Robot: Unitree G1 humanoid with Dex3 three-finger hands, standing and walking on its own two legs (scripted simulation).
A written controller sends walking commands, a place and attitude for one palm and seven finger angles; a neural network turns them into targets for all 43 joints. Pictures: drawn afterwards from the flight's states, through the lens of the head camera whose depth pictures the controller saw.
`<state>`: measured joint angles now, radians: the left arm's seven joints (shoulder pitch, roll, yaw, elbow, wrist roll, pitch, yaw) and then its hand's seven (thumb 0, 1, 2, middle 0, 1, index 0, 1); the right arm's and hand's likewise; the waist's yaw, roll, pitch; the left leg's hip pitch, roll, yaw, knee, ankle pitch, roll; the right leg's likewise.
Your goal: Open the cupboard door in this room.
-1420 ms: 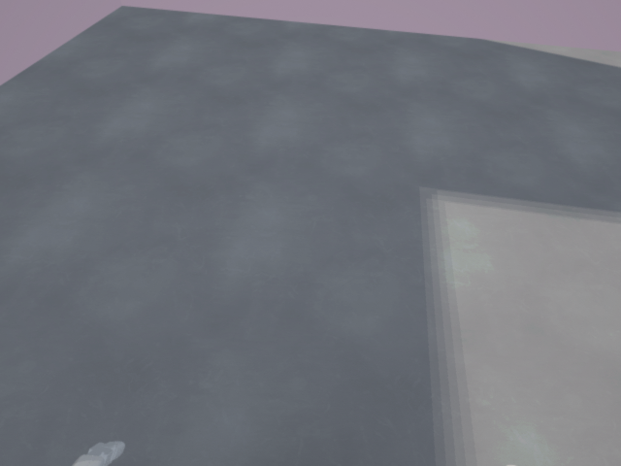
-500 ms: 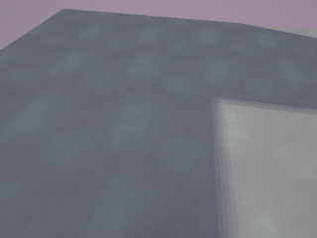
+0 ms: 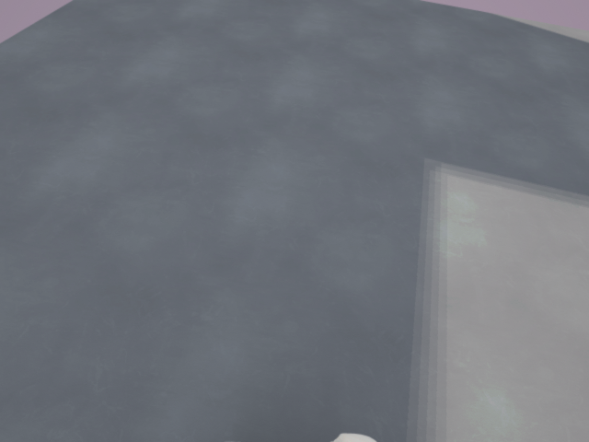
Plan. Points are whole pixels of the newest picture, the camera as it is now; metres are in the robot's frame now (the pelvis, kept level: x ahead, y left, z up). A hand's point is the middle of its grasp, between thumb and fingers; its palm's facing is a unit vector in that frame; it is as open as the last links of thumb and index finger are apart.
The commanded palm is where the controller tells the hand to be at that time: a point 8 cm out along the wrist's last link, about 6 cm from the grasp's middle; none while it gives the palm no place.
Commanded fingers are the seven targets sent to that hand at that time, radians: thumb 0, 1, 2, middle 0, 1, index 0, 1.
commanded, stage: turn or walk to find it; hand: left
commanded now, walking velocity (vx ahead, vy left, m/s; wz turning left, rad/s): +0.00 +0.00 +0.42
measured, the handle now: out of the picture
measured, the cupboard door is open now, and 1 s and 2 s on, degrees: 0 0 0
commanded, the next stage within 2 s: stand and wait in 1.40 s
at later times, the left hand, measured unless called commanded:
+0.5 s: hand out of the picture -0.02 +0.15 -0.15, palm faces +0.26 -0.93 -0.26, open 7.4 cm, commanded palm none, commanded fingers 0.00 0.90 0.90 -0.20 -0.30 -0.20 -0.30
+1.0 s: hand out of the picture -0.10 +0.22 -0.16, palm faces +0.48 -0.85 -0.24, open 7.4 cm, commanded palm none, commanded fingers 0.00 0.90 0.90 -0.20 -0.30 -0.20 -0.30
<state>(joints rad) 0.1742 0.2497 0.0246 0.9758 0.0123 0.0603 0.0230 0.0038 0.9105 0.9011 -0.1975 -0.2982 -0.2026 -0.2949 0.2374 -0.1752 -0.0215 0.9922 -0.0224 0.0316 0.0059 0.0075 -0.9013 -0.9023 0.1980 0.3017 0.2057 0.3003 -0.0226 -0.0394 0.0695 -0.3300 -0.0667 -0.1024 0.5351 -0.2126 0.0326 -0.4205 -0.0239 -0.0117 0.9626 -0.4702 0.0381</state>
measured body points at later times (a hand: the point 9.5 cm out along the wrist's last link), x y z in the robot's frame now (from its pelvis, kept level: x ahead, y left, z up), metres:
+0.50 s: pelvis -0.03 -0.05 +0.01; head -0.01 -0.06 +0.46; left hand -0.04 +0.20 -0.13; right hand +0.08 -0.31 -0.15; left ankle -0.08 +0.10 -0.65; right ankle -0.03 -0.15 -0.73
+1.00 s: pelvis -0.06 +0.00 +0.01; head -0.06 +0.03 +0.46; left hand -0.13 +0.27 -0.14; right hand +0.11 -0.18 -0.12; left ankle -0.10 +0.07 -0.73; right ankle -0.01 -0.16 -0.66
